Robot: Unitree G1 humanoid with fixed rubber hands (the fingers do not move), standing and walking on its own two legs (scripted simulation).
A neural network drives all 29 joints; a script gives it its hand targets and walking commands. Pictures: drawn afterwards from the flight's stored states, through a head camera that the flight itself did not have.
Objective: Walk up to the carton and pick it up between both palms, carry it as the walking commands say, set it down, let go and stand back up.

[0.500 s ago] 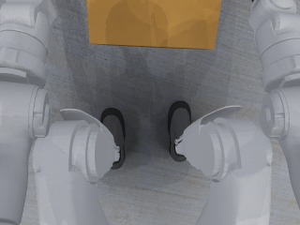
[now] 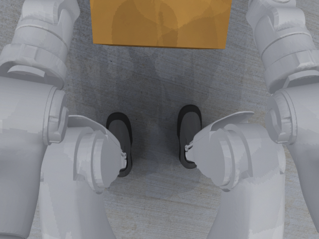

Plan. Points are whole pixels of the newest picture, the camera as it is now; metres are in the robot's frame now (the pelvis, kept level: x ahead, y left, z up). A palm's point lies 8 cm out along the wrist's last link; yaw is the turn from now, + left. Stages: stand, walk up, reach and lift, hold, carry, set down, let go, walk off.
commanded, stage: reach and lift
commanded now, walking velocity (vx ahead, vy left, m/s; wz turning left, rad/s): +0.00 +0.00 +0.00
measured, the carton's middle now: out of the picture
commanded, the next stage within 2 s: none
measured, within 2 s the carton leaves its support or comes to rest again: leaves its support in 0.98 s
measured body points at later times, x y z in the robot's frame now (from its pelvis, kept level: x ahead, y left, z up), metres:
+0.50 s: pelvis +0.00 +0.00 +0.00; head +0.38 +0.02 +0.22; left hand +0.57 +0.15 -0.20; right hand +0.55 -0.18 -0.20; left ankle +0.11 +0.11 -0.32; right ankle +0.13 -0.11 -0.32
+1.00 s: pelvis +0.01 +0.00 +0.00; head +0.38 +0.01 +0.23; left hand +0.57 +0.15 -0.19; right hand +0.56 -0.17 -0.18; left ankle +0.11 +0.11 -0.32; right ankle +0.13 -0.11 -0.32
